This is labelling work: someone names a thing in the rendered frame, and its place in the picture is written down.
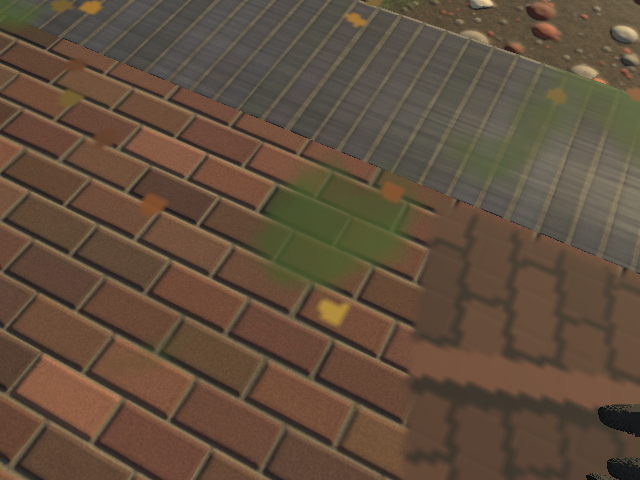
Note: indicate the robot right hand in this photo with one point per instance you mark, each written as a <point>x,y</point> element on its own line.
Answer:
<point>623,417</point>

